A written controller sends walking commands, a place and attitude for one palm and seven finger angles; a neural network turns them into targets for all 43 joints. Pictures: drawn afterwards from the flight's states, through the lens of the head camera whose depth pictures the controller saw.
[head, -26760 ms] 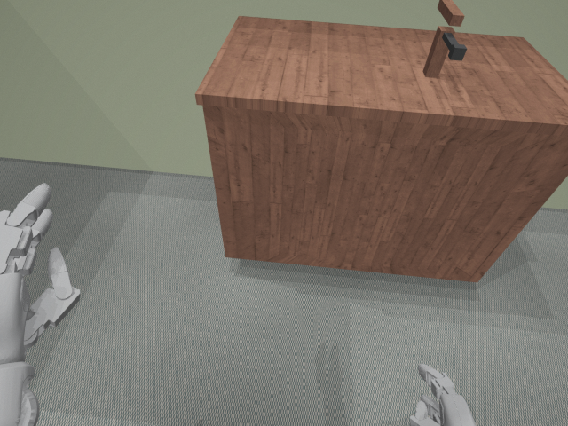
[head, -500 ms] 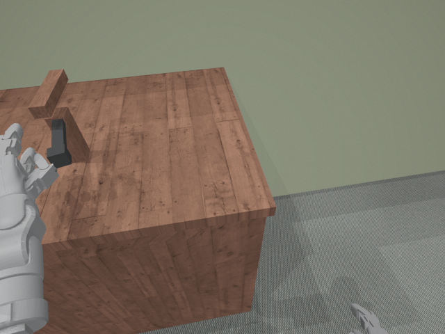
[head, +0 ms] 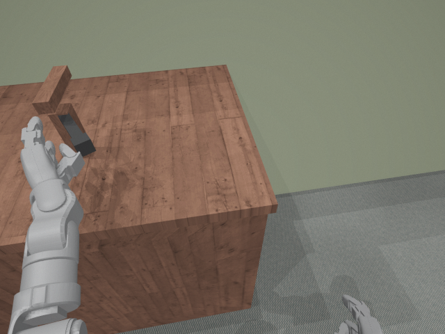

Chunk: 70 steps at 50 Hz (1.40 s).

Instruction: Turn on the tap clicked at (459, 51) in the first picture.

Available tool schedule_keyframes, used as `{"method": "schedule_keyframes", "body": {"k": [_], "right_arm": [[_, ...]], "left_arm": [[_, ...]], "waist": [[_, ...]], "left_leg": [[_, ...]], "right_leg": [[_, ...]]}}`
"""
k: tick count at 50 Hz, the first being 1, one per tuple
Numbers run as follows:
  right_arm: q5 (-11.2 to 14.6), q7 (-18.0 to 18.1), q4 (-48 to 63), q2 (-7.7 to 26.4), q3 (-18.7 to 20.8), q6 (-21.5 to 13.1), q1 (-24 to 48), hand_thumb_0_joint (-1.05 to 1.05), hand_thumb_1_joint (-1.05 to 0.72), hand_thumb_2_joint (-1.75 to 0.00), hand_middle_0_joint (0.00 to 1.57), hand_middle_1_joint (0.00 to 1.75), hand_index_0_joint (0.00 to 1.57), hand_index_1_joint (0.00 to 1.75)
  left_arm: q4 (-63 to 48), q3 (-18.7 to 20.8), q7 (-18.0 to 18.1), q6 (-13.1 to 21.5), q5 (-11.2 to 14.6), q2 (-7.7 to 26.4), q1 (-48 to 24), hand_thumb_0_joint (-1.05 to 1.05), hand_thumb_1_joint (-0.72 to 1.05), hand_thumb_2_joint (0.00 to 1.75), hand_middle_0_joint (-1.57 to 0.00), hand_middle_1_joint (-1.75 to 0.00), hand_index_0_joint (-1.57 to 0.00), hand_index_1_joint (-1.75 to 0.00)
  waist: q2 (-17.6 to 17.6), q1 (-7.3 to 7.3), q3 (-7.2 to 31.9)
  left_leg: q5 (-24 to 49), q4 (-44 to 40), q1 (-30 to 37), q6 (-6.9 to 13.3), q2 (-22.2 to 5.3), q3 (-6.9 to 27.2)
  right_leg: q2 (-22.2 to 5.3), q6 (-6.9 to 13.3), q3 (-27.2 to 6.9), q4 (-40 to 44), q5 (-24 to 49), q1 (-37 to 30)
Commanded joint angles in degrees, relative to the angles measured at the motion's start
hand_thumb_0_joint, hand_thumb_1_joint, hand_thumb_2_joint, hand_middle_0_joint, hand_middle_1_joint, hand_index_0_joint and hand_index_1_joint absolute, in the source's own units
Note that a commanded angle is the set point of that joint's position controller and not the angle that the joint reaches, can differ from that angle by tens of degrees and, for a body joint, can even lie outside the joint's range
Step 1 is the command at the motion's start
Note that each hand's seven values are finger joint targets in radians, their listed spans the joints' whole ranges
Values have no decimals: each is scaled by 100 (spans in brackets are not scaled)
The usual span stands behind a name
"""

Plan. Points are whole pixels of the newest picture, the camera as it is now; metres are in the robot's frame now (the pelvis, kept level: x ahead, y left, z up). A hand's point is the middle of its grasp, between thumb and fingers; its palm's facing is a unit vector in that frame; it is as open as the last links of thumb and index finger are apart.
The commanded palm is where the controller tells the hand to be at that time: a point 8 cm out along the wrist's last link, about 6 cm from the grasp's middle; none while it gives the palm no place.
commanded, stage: push the lever round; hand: left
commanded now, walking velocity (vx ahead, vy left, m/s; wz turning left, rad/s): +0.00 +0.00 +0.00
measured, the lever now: (83, 145) +0.38 +0.28 +0.16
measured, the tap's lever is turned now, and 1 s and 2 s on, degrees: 29 52 77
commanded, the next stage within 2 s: lift the hand up off the lever in 1.72 s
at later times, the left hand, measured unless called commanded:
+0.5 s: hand (91, 154) +0.36 +0.27 +0.15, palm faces +0.72 -0.69 -0.06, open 7.6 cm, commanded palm +0.32 +0.29 +0.15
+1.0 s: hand (111, 142) +0.40 +0.24 +0.15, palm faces +0.78 -0.62 -0.07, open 7.6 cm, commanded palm +0.35 +0.26 +0.15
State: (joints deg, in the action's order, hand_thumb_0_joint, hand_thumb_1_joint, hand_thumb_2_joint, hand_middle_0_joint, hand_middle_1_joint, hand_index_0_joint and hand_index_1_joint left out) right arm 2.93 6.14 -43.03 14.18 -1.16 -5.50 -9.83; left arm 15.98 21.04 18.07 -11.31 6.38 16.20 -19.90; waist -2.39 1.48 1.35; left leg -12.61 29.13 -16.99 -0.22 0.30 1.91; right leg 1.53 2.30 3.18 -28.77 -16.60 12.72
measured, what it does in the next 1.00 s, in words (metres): stands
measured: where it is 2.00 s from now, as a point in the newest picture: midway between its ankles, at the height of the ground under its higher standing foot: outside the picture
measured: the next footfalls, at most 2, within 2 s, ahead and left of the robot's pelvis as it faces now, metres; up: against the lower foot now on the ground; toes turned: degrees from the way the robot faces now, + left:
none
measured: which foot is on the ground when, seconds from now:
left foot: down 0.00-1.00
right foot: down 0.00-1.00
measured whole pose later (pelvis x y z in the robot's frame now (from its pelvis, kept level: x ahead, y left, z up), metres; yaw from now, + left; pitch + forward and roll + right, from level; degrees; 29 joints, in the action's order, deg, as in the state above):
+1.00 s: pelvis +0.01 -0.01 +0.00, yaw +0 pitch +1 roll +0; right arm 0.0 3.1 -45.8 12.8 0.9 -1.8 -9.6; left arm 21.5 19.3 39.1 -15.4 0.4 7.1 -29.2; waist -2.4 0.6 2.9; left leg -12.6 27.8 -16.2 -0.9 -0.1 1.6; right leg 1.9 2.9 2.9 -28.3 -16.9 12.5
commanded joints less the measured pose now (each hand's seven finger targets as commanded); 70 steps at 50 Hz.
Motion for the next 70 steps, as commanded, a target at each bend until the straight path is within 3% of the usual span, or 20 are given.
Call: {"method": "schedule_keyframes", "body": {"k": [1, 7, 10, 12, 21, 22, 36, 37, 38, 42, 46, 47, 51, 52, 55, 57, 58, 66, 67, 70], "right_arm": [[-44, 25, 868, 724, 255, -200, 609, 0, -90, -90, 20, 30, 20, 30], [-72, -34, 855, 684, 257, -88, 695, 0, -90, -90, 20, 30, 20, 30], [-64, -49, 884, 664, 256, -100, 761, 0, -90, -90, 20, 30, 20, 30], [-63, -19, 812, 687, 245, -47, 808, 0, -90, -90, 20, 30, 20, 30], [-124, -18, 725, 622, 266, -41, 861, 0, -90, -90, 20, 30, 20, 30], [-145, -5, 670, 654, 262, -18, 851, 0, -90, -90, 20, 30, 20, 30], [-198, -102, 564, 571, 282, 24, 864, 0, -90, -90, 20, 30, 20, 30], [-205, -94, 506, 604, 287, 55, 860, 0, -90, -90, 20, 30, 20, 30], [-209, -114, 563, 565, 274, 44, 879, 0, -90, -90, 20, 30, 20, 30], [-274, -149, 486, 578, 336, 76, 781, 0, -90, -90, 20, 30, 20, 30], [-313, -255, 541, 537, 379, 61, 682, 0, -90, -90, 20, 30, 20, 30], [-320, -256, 501, 577, 398, 94, 664, 0, -90, -90, 20, 30, 20, 30], [-311, -314, 529, 545, 394, 75, 679, 0, -90, -90, 20, 30, 20, 30], [-314, -302, 481, 567, 417, 98, 669, 0, -90, -90, 20, 30, 20, 30], [-328, -344, 474, 523, 416, 36, 688, 0, -90, -90, 20, 30, 20, 30], [-341, -326, 418, 554, 424, 55, 642, 0, -90, -90, 20, 30, 20, 30], [-345, -340, 470, 533, 412, 50, 637, 0, -90, -90, 20, 30, 20, 30], [-343, -313, 420, 514, 400, 91, 568, 0, -90, -90, 20, 30, 20, 30], [-361, -290, 373, 551, 414, 126, 541, 0, -90, -90, 20, 30, 20, 30], [-353, -321, 403, 510, 391, 97, 533, 0, -90, -90, 20, 30, 20, 30]], "left_arm": [[-1505, 308, 222, 303, -89, 1441, -1989, 0, 90, 90, -15, -15, -15, -15], [-1828, 258, 520, 243, -212, 1230, -1825, 0, 90, 90, -15, -15, -15, -15], [-1906, -145, 630, 181, -239, 774, -1934, 0, 90, 90, -15, -15, -15, -15], [-1770, 90, 717, 74, -267, 994, -1928, 0, 90, 90, -15, -15, -15, -15], [-1673, -398, 1102, -95, -408, 432, -2484, 0, 90, 90, -15, -15, -15, -15], [-1671, -138, 1170, -88, -444, 719, -2520, 0, 90, 90, -15, -15, -15, -15], [-906, -438, 1673, -74, -612, 260, -3188, 0, 90, 90, -15, -15, -15, -15], [-819, -176, 1716, -74, -646, 552, -3230, 0, 90, 90, -15, -15, -15, -15], [-881, -457, 1736, -46, -657, 250, -3448, 0, 90, 90, -15, -15, -15, -15], [-747, -51, 1938, -42, -747, 593, -3383, 0, 90, 90, -15, -15, -15, -15], [-735, -310, 2085, -49, -747, 120, -3341, 0, 90, 90, -15, -15, -15, -15], [-685, -19, 2113, -39, -767, 427, -3206, 0, 90, 90, -15, -15, -15, -15], [-664, -365, 2194, -61, -779, 20, -3483, 0, 90, 90, -15, -15, -15, -15], [-622, -91, 2217, -62, -804, 311, -3404, 0, 90, 90, -15, -15, -15, -15], [-619, -552, 2263, -55, -862, -162, -3750, 0, 90, 90, -15, -15, -15, -15], [-515, -218, 2299, -48, -898, 220, -3750, 0, 90, 90, -15, -15, -15, -15], [-592, -432, 2294, -27, -903, -15, -3843, 0, 90, 90, -15, -15, -15, -15], [-208, -305, 2305, 33, -914, 152, -4183, 0, 90, 90, -15, -15, -15, -15], [-111, 8, 2320, 37, -953, 522, -4041, 0, 90, 90, -15, -15, -15, -15], [36, -388, 2323, 67, -956, 89, -4376, 0, 90, 90, -15, -15, -15, -15]], "waist": [[39, 0, 1642], [-139, 61, 1399], [0, -45, 1257], [-4, 12, 1101], [125, -108, 1340], [-10, -69, 1366], [310, -149, 1200], [206, -91, 1145], [182, -170, 1218], [34, -25, 1553], [229, -58, 1785], [192, 7, 1769], [446, -120, 1599], [342, -41, 1571], [274, -165, 1563], [205, -105, 1533], [271, -144, 1660], [336, -196, 1656], [302, -114, 1673], [350, -239, 1637]], "left_leg": [[1091, -214, 892, 188, 42, -94], [1299, -263, 960, 149, 8, -80], [1233, -273, 988, 154, 1, -88], [1081, -348, 916, 144, 3, -61], [1003, -322, 1035, 138, 35, -86], [1012, -347, 1058, 131, 31, -73], [662, -343, 788, 145, 23, -107], [522, -391, 740, 138, 27, -84], [606, -373, 801, 148, 27, -116], [847, -326, 823, 114, 28, -126], [1398, -187, 883, 93, 22, -179], [1502, -205, 886, 83, 14, -169], [1442, -161, 786, 110, 14, -214], [1452, -200, 783, 96, 6, -190], [1335, -169, 854, 100, 8, -207], [1287, -198, 834, 106, 8, -202], [1364, -181, 837, 106, 21, -215], [1086, -158, 694, 138, 38, -233], [1121, -179, 670, 137, 39, -217], [1021, -142, 618, 144, 45, -230]], "right_leg": [[-104, -148, -216, 408, 1509, -311], [-76, -98, -181, 390, 1585, -311], [-83, -113, -172, 430, 1519, -191], [-83, -93, -182, 499, 1300, -194], [-108, -121, -196, 557, 1191, -157], [-108, -100, -224, 567, 1176, -190], [-159, -147, -212, 667, 842, -65], [-150, -127, -236, 704, 665, -70], [-180, -136, -221, 674, 771, -73], [-158, -108, -220, 606, 971, -244], [-163, -133, -134, 413, 1706, -363], [-151, -118, -139, 403, 1778, -409], [-208, -185, -142, 411, 1942, -318], [-167, -139, -134, 411, 1804, -330], [-167, -142, -115, 445, 1566, -122], [-159, -125, -151, 480, 1495, -148], [-180, -135, -135, 416, 1646, -208], [-216, -191, -192, 468, 1552, -179], [-185, -163, -198, 457, 1521, -227], [-209, -190, -186, 453, 1471, -98]]}}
